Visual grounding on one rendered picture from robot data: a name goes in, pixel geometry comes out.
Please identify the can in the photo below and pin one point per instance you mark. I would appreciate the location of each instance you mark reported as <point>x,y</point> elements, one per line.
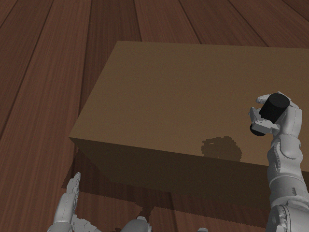
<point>273,108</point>

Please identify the left robot arm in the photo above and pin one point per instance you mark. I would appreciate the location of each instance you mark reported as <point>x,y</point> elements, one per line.
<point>60,227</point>

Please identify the left robot hand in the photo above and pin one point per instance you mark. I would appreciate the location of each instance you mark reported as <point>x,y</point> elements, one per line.
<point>65,211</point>

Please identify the right robot arm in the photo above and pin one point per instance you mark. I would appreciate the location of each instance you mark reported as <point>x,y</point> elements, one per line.
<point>289,198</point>

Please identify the right robot hand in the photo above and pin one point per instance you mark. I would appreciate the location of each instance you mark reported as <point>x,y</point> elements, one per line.
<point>288,123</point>

